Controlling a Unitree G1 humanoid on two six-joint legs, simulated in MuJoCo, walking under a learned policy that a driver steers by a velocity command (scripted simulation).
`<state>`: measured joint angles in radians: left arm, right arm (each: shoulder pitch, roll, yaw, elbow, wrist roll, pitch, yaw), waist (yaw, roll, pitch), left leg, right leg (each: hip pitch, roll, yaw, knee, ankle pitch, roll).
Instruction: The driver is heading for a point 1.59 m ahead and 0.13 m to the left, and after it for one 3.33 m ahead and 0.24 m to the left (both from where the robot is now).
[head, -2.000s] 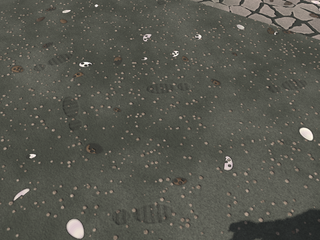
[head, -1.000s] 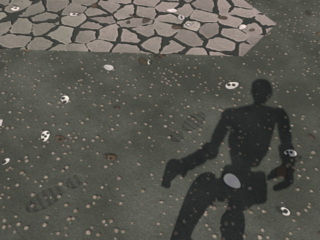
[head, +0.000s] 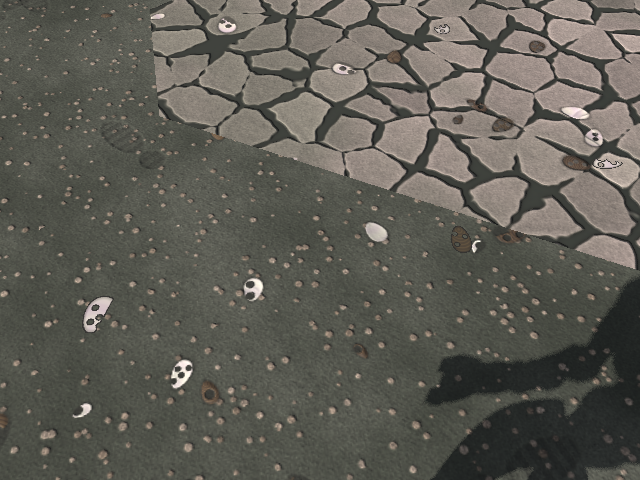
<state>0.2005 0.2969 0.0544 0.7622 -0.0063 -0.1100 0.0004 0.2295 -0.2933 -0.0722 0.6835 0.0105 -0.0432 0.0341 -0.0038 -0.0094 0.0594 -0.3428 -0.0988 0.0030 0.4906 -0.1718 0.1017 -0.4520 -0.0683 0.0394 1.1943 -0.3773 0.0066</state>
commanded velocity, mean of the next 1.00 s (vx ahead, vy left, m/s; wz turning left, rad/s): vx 0.50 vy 0.00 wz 0.31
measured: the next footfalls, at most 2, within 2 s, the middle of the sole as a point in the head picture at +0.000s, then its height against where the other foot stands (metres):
right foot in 0.32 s outside the picture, level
left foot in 0.82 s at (241, 429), level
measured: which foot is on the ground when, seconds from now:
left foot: down 0.00-0.34, up 0.36-0.80, down 0.82-1.00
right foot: up 0.00-0.30, down 0.32-0.84, up 0.86-1.00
